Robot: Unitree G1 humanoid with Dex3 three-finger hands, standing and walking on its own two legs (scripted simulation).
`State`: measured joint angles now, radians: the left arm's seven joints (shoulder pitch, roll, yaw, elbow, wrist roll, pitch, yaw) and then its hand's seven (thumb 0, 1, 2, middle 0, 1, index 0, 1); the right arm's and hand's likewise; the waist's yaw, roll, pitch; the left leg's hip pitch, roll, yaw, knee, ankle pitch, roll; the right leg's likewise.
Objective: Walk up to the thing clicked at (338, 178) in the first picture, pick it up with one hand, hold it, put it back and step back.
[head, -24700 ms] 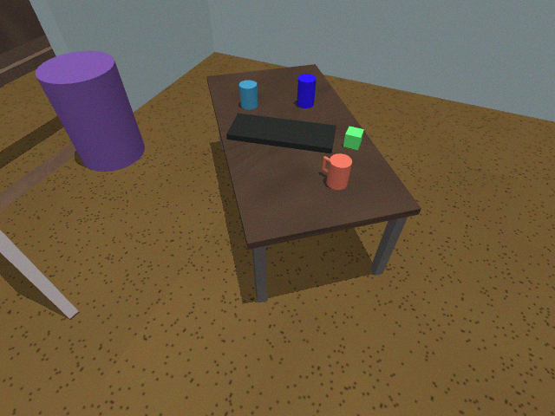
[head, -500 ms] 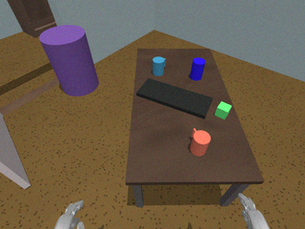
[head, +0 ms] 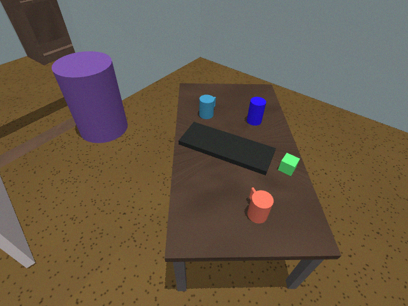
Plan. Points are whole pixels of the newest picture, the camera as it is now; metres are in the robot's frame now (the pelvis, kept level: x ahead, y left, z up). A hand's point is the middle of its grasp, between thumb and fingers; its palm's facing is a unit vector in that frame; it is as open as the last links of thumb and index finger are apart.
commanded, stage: stand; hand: right
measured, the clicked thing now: (257, 203) +0.54 -0.19 -0.29
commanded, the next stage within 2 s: step back in 1.88 s
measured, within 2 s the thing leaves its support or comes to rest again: neither
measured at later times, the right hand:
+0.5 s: hand out of the picture +0.04 -0.24 -0.15, palm faces -0.01 +0.94 -0.35, open 7.4 cm
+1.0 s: hand out of the picture +0.07 -0.24 -0.14, palm faces -0.01 +0.94 -0.35, open 7.4 cm
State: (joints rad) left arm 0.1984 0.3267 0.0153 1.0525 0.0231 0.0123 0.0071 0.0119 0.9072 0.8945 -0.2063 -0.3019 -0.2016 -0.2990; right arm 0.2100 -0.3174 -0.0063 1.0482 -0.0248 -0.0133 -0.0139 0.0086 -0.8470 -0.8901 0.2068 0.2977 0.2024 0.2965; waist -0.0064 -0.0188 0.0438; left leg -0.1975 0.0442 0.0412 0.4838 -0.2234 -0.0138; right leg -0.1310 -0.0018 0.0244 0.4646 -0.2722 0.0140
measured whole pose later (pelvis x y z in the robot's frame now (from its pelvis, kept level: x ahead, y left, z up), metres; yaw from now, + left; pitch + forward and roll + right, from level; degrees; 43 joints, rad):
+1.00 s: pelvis +0.00 +0.01 +0.01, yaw +0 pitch -3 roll +0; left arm 0.13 0.34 0.00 1.15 0.02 0.00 0.00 0.01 0.91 0.89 -0.21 -0.30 -0.20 -0.30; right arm 0.11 -0.33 -0.01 1.17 -0.01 -0.01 0.00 0.01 -0.90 -0.90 0.21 0.30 0.20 0.30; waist -0.01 -0.03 0.06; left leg -0.13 0.01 0.05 0.34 -0.15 0.01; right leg -0.06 -0.03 0.02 0.32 -0.20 0.04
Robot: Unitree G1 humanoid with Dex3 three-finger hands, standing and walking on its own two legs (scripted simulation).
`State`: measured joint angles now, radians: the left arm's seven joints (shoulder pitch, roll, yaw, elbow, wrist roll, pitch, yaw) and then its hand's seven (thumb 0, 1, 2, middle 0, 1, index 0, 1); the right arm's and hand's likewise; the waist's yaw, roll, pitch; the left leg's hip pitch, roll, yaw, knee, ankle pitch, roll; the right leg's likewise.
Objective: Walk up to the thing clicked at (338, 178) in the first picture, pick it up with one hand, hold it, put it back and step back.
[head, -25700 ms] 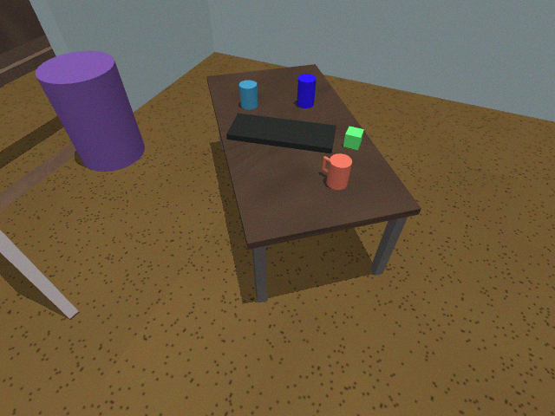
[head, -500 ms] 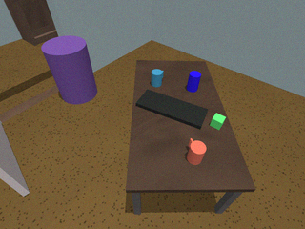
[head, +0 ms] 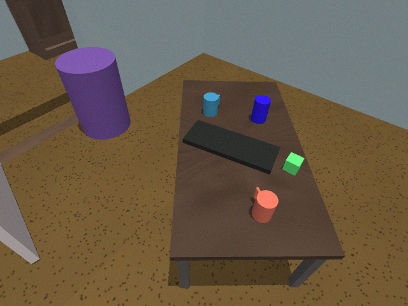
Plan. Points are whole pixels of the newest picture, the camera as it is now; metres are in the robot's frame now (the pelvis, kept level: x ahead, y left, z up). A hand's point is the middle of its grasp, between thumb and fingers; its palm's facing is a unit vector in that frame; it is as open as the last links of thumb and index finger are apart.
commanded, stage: stand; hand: right
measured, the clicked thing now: (262, 202) +0.54 -0.20 -0.30
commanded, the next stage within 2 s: step back in 0.88 s
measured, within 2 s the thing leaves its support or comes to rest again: neither
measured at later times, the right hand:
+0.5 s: hand out of the picture +0.08 -0.25 -0.15, palm faces -0.01 +0.94 -0.35, open 7.4 cm
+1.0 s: hand out of the picture +0.09 -0.27 -0.16, palm faces -0.01 +0.94 -0.35, open 7.4 cm
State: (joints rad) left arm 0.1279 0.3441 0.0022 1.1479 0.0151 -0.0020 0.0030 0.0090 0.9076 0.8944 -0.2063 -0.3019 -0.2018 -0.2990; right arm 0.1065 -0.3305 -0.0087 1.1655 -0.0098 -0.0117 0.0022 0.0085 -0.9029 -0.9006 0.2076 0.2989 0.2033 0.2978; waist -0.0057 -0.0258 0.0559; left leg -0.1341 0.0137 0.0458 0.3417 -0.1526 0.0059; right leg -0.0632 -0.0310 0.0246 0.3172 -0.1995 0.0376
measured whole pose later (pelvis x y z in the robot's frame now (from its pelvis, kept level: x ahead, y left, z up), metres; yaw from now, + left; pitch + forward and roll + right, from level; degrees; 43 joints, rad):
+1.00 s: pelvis -0.01 -0.01 -0.01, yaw +1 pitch -2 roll +0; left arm 0.10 0.37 0.05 1.06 0.00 0.02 0.00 0.01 0.91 0.89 -0.21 -0.30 -0.20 -0.30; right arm 0.07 -0.35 -0.04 1.08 0.00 0.01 0.02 0.01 -0.90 -0.90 0.21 0.30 0.20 0.30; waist -0.01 -0.02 0.12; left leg -0.22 0.02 0.02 0.44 -0.18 0.00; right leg -0.18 -0.03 0.01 0.49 -0.26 0.00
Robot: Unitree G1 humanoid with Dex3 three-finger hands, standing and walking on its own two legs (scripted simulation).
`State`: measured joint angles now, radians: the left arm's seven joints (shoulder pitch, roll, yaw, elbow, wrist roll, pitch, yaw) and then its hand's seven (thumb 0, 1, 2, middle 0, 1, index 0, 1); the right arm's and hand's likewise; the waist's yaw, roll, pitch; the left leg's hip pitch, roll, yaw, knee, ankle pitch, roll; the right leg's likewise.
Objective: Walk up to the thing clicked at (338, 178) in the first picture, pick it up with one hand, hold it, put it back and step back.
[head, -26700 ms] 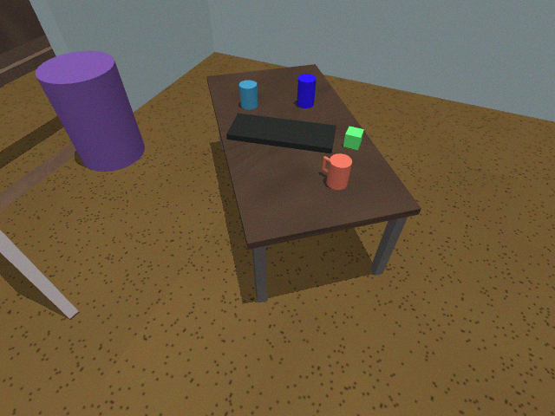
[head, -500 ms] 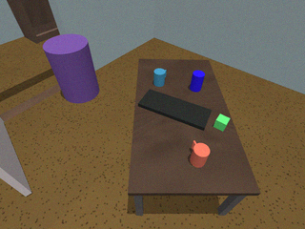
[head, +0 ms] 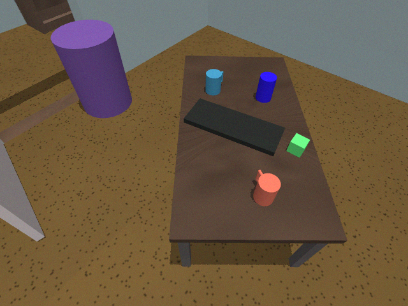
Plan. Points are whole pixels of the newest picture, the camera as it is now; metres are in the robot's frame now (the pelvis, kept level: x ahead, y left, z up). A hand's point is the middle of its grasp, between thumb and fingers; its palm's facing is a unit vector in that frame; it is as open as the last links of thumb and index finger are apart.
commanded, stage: step back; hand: right
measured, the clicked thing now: (264, 186) +0.54 -0.20 -0.29
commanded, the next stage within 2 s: none
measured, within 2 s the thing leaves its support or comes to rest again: neither
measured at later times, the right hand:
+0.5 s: hand out of the picture +0.02 -0.26 -0.18, palm faces -0.15 +0.90 -0.40, open 7.4 cm
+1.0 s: hand out of the picture -0.09 -0.26 -0.17, palm faces -0.02 +0.93 -0.36, open 7.4 cm
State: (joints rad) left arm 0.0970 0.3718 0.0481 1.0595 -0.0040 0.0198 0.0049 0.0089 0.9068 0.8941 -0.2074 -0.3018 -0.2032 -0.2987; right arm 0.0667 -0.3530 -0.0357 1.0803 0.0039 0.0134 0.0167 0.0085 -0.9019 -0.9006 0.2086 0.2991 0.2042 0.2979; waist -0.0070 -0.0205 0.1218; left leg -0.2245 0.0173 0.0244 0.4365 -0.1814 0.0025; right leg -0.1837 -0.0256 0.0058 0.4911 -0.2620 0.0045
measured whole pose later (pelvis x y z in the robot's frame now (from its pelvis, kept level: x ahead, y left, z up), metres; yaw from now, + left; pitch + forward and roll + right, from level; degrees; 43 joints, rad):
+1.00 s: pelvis -0.21 +0.00 -0.02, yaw +0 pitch -2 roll +0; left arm 0.19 0.35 0.06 0.86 0.03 0.03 0.01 0.01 0.90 0.89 -0.21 -0.30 -0.21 -0.30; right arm 0.11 -0.41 -0.05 0.87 0.01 0.07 -0.01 0.01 -0.90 -0.90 0.21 0.30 0.20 0.30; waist 0.02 0.04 0.16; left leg -0.49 -0.10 -0.14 1.12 -0.49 0.00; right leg -0.28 0.00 0.05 0.64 -0.32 0.00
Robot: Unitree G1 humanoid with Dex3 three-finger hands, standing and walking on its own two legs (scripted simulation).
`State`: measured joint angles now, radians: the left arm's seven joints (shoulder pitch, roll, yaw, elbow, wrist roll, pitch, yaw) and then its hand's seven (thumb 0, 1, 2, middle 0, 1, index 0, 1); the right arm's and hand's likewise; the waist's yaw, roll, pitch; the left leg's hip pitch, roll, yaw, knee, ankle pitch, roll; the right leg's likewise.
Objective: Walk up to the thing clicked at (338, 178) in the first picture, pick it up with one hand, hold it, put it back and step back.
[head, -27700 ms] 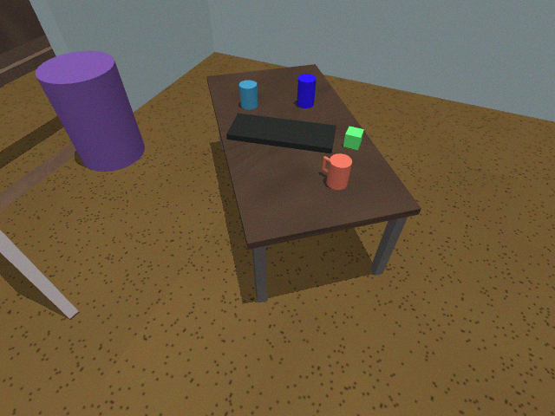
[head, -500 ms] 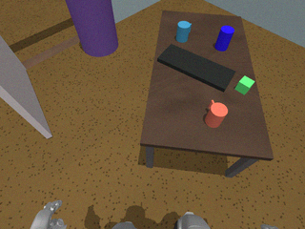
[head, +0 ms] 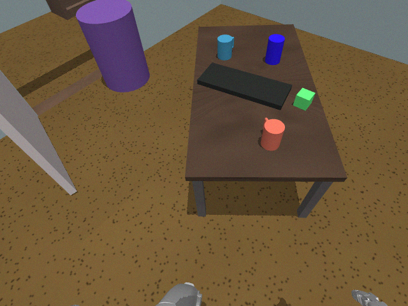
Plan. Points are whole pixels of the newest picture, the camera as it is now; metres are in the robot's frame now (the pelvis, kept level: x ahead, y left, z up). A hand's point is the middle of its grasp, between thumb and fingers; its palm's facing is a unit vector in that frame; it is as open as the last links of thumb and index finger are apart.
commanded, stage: step back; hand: right
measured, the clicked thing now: (270, 132) +0.75 -0.21 -0.28
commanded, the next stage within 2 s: none
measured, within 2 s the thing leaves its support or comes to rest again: neither
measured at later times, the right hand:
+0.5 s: hand out of the picture -0.04 -0.23 -0.12, palm faces -0.01 +0.90 -0.44, open 7.4 cm
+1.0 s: hand out of the picture -0.24 -0.24 -0.15, palm faces -0.09 +0.91 -0.40, open 7.4 cm
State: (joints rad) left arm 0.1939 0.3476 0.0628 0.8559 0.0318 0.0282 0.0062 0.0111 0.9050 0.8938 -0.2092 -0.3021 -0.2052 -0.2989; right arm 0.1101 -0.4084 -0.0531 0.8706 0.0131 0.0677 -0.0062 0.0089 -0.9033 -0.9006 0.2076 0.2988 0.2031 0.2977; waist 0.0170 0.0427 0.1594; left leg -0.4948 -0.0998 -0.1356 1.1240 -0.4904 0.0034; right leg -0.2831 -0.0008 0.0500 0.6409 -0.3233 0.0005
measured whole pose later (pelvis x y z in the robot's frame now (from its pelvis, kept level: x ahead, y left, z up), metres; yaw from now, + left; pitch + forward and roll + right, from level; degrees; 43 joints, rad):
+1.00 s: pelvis -0.32 +0.02 -0.01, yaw +2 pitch -2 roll +1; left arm 0.10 0.40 0.07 0.79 0.02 0.09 0.02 0.01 0.91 0.89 -0.21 -0.30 -0.20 -0.30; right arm 0.20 -0.36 -0.04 0.90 -0.02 0.03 -0.01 0.01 -0.90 -0.90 0.21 0.30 0.20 0.30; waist 0.00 -0.05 0.19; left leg -0.31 -0.04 -0.01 0.68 -0.33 0.03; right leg -0.44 -0.01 0.05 0.93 -0.49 0.00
